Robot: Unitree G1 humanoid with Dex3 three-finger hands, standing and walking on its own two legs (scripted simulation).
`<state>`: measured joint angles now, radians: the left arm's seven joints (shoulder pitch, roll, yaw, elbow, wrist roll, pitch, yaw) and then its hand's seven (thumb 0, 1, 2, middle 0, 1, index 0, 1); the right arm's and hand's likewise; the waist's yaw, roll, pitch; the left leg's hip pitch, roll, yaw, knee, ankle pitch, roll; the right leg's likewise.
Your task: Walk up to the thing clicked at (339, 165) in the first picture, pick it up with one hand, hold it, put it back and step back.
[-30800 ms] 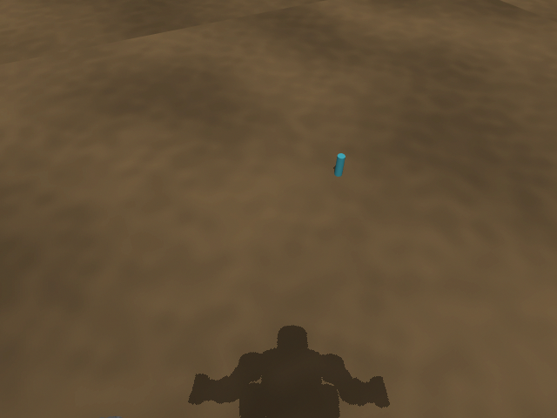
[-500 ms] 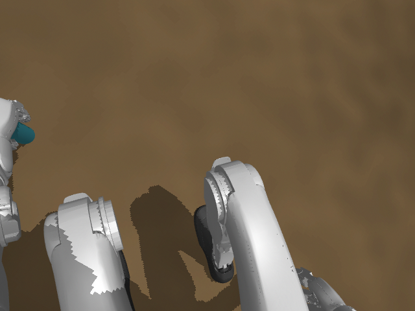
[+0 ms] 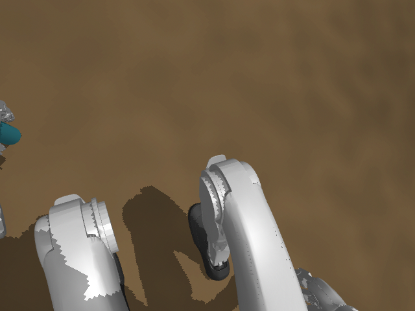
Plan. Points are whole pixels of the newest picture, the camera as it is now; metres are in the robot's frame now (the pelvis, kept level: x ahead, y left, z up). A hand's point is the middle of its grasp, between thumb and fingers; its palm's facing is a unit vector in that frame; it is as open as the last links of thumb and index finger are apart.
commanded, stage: open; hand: left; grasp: from above
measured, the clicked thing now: out of the picture +0.48 +0.30 -0.24
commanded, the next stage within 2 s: withdraw in 0.62 s
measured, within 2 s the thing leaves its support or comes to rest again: neither
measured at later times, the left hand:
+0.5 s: hand out of the picture +0.45 +0.30 -0.20, palm faces -0.43 -0.13 -0.89, open 10.8 cm
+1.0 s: hand out of the picture +0.47 +0.31 -0.15, palm faces -0.29 -0.07 -0.95, open 13.1 cm
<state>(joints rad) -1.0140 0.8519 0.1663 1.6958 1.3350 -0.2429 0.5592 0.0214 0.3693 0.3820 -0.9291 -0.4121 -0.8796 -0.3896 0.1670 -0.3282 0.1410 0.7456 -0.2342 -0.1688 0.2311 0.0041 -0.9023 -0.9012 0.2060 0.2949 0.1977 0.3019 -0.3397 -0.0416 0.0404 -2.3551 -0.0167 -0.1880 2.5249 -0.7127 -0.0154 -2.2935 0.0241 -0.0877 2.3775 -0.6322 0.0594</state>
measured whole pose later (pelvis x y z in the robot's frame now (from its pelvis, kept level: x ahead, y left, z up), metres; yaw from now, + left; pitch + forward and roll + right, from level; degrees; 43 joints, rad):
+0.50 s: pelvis +0.00 +0.00 +0.00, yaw +0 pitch +31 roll -10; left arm -1.00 0.84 0.18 1.67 1.32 -0.21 0.56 0.00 -0.05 0.72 -0.49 -0.70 -0.49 -0.70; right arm 0.16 -0.32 0.14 0.74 -0.24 -0.18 0.25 0.00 -0.90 -0.90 0.21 0.30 0.20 0.30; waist -0.34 -0.03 0.04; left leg -2.36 -0.02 -0.18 2.52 -0.72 -0.02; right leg -2.30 0.02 -0.09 2.38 -0.64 0.06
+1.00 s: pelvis +0.01 +0.00 +0.02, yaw +1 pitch +34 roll -9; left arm -0.89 0.76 0.17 1.36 1.28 -0.18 0.50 0.00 -0.37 0.91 -0.24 -0.88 -0.23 -0.90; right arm 0.19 -0.31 0.07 0.75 -0.18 -0.12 0.24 0.01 -0.92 -0.91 0.21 0.30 0.20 0.30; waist -0.29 0.00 -0.05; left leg -2.34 -0.02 -0.16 2.47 -0.73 -0.02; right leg -2.28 0.01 -0.07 2.34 -0.66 0.05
